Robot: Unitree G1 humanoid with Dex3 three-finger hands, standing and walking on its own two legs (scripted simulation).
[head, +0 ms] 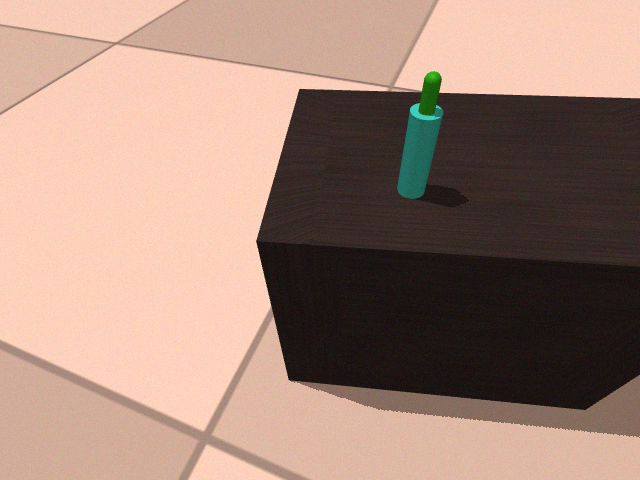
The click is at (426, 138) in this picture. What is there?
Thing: necked bottle
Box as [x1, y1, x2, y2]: [397, 71, 442, 198]
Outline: 434,71 429,72 425,76 420,102 413,105 410,108 397,186 398,192 401,195 409,198 418,197 424,191 442,116 441,108 435,104 441,78 440,75
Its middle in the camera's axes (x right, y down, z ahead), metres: +0.19 -0.19 +0.72
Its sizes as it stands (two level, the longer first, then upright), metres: 0.057 0.057 0.252
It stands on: a support 0.70 m high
